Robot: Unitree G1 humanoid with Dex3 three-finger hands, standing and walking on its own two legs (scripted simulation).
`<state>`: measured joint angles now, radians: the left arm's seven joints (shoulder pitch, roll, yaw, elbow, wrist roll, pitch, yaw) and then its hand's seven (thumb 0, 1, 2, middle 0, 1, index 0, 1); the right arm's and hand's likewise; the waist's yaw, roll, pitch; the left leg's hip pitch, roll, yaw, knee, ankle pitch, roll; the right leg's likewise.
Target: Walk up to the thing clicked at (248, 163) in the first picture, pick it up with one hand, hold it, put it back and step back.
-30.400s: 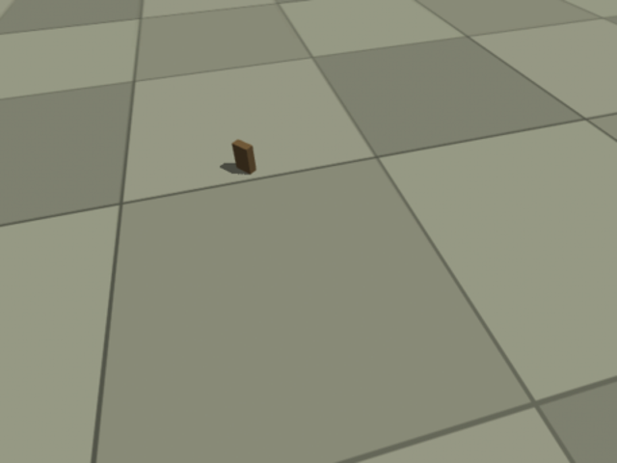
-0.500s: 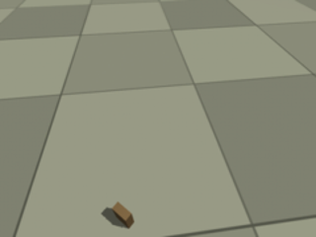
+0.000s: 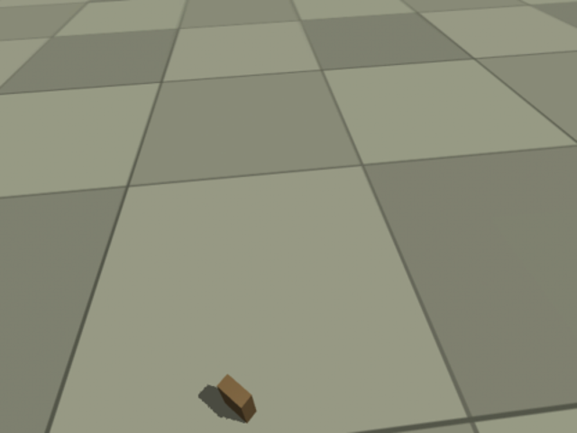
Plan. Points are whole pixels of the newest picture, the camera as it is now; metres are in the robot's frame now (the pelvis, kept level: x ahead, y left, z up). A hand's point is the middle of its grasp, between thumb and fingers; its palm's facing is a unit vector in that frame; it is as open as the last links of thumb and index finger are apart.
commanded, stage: stand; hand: left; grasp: from the side
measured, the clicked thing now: (237, 399) +0.41 +0.21 -0.70
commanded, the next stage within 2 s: step back in 1.38 s
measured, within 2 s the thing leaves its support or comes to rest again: neither
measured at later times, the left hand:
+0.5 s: hand out of the picture +0.06 +0.24 -0.16, palm faces -0.01 -0.94 -0.34, open 7.4 cm
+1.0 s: hand out of the picture +0.11 +0.24 -0.15, palm faces -0.01 -0.94 -0.34, open 7.4 cm
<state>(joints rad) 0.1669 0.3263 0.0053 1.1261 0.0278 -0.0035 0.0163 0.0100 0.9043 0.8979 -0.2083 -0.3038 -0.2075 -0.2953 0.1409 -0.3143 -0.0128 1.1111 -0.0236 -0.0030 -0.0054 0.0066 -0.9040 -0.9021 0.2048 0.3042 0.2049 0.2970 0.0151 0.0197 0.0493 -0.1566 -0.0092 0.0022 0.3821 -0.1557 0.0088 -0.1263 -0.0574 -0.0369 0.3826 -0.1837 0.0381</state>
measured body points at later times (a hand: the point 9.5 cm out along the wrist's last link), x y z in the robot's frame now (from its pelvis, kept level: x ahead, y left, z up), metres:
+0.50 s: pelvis +0.01 -0.01 +0.00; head +0.01 -0.02 +0.45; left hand +0.06 +0.28 -0.13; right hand +0.07 -0.30 -0.14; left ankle +0.04 +0.11 -0.74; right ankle +0.02 -0.14 -0.74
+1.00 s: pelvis +0.03 -0.01 +0.00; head +0.04 -0.02 +0.45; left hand +0.11 +0.29 -0.13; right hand +0.11 -0.31 -0.13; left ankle +0.04 +0.11 -0.74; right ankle +0.02 -0.14 -0.74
